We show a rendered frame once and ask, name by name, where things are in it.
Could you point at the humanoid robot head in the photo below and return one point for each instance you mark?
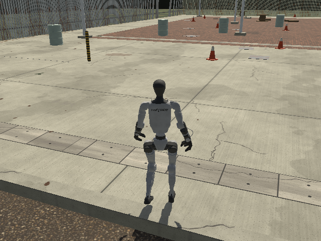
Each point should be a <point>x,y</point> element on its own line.
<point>159,88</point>

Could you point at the robot right hand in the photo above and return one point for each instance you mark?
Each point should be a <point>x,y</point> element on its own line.
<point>189,144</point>

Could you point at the right robot forearm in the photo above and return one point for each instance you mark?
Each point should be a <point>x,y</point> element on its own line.
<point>185,133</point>

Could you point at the robot right shin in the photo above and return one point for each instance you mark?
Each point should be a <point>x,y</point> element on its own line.
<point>172,179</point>

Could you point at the left robot forearm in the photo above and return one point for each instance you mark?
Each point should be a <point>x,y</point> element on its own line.
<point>137,130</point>

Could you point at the left robot upper arm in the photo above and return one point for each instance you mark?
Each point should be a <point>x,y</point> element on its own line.
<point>141,114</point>

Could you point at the right robot upper arm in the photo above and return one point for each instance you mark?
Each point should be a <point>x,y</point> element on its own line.
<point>178,114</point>

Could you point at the robot left hand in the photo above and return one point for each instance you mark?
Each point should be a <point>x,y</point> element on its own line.
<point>137,138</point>

